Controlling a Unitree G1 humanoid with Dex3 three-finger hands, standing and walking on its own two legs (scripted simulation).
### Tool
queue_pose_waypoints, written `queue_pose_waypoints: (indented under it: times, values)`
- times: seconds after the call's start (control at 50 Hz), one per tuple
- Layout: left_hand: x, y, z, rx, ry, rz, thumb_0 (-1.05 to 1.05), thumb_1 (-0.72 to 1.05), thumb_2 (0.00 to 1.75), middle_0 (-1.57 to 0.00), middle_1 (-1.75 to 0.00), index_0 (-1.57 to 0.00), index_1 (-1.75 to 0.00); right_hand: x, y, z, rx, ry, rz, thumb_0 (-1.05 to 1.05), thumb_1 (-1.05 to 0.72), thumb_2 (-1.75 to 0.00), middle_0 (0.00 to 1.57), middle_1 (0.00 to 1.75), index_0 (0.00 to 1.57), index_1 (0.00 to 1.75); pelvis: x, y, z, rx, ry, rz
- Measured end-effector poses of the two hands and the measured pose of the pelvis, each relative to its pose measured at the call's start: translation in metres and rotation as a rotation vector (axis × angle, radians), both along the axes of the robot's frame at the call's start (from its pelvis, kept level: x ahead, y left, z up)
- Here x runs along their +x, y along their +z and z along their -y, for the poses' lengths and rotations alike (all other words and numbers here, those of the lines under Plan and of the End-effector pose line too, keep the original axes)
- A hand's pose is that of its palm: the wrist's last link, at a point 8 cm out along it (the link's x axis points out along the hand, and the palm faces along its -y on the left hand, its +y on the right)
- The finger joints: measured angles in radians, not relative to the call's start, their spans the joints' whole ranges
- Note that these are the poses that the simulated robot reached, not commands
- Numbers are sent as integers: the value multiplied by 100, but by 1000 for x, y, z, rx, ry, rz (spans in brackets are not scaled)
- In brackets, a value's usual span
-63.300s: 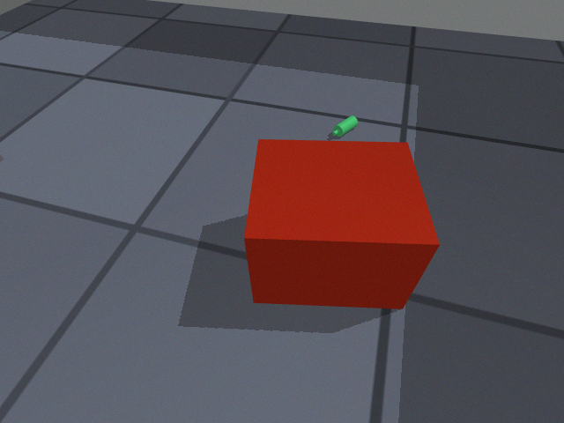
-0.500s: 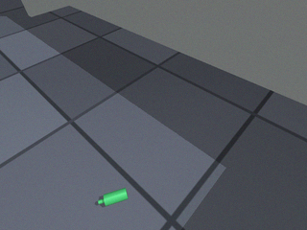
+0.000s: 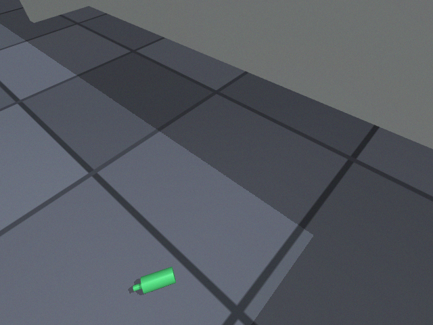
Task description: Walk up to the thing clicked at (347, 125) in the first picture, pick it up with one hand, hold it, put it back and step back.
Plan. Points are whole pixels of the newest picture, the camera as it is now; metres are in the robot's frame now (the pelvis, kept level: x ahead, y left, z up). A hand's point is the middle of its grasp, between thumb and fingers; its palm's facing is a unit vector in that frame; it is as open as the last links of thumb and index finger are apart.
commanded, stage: stand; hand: left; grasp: from above
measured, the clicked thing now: (154, 281) +0.45 +0.30 -0.75
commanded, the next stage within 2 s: step back in 0.78 s
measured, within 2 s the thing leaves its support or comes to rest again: neither
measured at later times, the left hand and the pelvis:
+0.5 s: hand out of the picture +0.07 +0.25 -0.16, palm faces +0.00 -0.94 -0.34, open 7.4 cm; pelvis +0.00 +0.00 +0.00, yaw +0 degrees
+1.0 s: hand out of the picture +0.07 +0.28 -0.17, palm faces -0.03 -0.93 -0.38, open 7.4 cm; pelvis -0.04 +0.02 -0.01, yaw -1 degrees
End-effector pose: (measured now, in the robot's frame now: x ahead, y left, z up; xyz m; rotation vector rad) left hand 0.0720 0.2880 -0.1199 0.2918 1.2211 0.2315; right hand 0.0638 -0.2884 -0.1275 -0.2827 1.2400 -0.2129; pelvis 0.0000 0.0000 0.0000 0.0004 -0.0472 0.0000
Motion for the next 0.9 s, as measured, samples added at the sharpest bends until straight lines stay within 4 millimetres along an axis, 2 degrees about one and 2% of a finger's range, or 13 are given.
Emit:
queue_pose_waypoints:
  times: [0.18,0.42,0.78,0.9]
  values:
    - [2,1,-2,1,-10,14,0,91,90,-20,-30,-20,-30,-2,2,0,0,-3,9,1,-91,-90,20,30,20,30,-2,0,0,0,-4,4]
    - [-6,0,-4,-1,-14,-12,0,91,90,-20,-30,-20,-30,-12,1,1,1,-7,-17,1,-91,-90,20,30,20,30,-4,1,-1,0,-5,-2]
    - [-6,1,-6,3,-27,-8,0,91,90,-20,-30,-20,-29,-12,2,1,1,-3,-9,1,-91,-90,20,30,20,30,-5,1,-2,3,-9,-4]
    - [-8,-2,-18,20,-20,-7,0,90,90,-20,-30,-21,-30,-12,-1,8,-14,-5,-16,1,-90,-90,20,30,21,30,-22,-6,-5,-9,-4,-17]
